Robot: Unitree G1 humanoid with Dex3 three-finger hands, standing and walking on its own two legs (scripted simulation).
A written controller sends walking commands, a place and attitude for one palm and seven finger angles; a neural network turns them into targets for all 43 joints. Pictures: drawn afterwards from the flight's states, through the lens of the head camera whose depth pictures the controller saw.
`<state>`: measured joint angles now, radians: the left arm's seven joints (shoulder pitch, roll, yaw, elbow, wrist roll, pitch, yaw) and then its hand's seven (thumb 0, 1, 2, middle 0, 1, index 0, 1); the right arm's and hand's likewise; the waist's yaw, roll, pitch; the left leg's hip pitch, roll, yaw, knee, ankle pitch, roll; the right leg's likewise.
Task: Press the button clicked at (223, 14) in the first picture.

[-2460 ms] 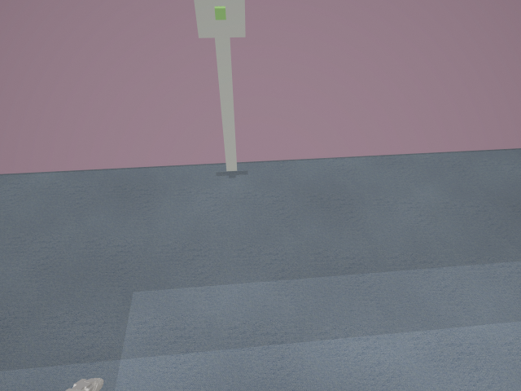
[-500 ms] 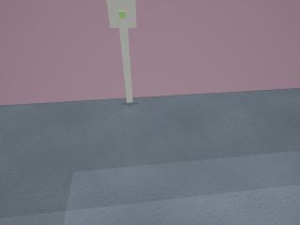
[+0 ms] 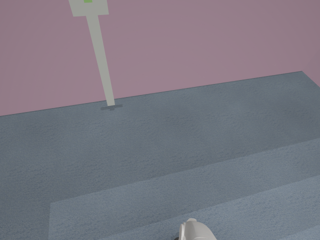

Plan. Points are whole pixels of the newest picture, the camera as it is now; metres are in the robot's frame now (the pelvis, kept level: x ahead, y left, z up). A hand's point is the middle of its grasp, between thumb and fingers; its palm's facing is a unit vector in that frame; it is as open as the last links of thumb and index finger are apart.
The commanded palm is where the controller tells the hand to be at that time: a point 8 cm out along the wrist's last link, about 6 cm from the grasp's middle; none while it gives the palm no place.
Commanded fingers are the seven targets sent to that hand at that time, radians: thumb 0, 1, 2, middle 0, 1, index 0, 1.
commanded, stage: walk to a spot facing it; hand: left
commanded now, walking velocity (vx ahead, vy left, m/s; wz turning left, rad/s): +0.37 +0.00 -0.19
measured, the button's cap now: out of the picture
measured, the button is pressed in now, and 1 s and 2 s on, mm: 0 0 0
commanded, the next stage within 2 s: turn to face it in 0.66 s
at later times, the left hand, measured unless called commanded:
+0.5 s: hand (108, 207) +0.23 +0.16 -0.18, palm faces +0.02 -0.99 -0.12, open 7.3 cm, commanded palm none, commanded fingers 0.00 0.90 0.90 -0.20 -0.30 -0.20 -0.30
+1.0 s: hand (127, 123) +0.55 +0.14 -0.17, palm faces -0.13 -0.97 -0.22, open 7.4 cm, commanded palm none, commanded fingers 0.00 0.90 0.90 -0.20 -0.30 -0.20 -0.30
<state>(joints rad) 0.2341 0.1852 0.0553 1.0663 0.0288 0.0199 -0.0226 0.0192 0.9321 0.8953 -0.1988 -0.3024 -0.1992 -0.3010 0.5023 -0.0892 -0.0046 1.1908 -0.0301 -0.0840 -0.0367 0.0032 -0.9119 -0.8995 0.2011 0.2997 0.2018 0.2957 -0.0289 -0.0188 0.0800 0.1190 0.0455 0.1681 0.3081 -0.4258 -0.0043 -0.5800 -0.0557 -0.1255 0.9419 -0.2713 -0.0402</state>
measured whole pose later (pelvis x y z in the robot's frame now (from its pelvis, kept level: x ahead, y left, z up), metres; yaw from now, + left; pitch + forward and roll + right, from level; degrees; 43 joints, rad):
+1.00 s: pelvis +0.42 -0.02 -0.01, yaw -6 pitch +0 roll +1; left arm 0.13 0.17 0.05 1.01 0.03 -0.04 0.00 0.01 0.91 0.90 -0.19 -0.30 -0.20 -0.30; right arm 0.41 -0.13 -0.04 1.16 -0.02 -0.01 -0.01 0.00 -0.92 -0.90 0.20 0.30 0.20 0.30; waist -0.06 0.02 0.08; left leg -0.17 0.12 0.17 0.69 -0.48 -0.03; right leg -0.38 -0.10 -0.17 0.62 -0.22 -0.02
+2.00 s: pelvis +0.48 -0.04 +0.02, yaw +16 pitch -1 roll +2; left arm 0.36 0.11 0.02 1.04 0.03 -0.04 0.01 0.01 0.91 0.90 -0.20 -0.30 -0.20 -0.30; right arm 0.23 -0.21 -0.07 1.05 -0.03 0.05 0.03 0.01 -0.91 -0.90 0.20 0.30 0.20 0.30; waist 0.03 0.02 0.01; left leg -0.38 0.07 0.05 0.89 -0.34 -0.03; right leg -0.15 -0.07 -0.17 0.40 -0.23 -0.02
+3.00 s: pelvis +0.70 +0.04 +0.00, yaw +15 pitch -2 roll -2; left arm 0.21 0.15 0.04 1.06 0.02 0.00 0.03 -0.01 0.94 0.90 -0.20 -0.30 -0.20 -0.30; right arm 0.18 -0.18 -0.05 1.05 -0.01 0.00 -0.03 0.01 -0.94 -0.90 0.20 0.30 0.20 0.30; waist 0.01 0.03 0.05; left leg -0.31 0.08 0.06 0.55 -0.18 -0.03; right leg -0.25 -0.01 -0.17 0.53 -0.25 -0.04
